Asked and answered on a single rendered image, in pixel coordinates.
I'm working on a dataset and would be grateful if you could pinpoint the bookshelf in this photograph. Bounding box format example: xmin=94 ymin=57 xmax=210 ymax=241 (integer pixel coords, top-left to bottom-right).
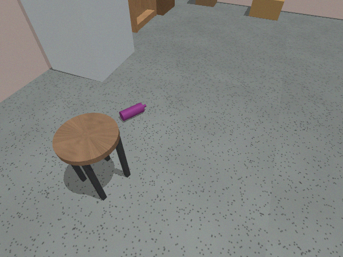
xmin=128 ymin=0 xmax=156 ymax=33

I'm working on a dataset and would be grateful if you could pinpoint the stool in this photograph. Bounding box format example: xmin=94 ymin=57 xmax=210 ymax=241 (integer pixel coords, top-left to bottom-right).
xmin=53 ymin=113 xmax=131 ymax=200

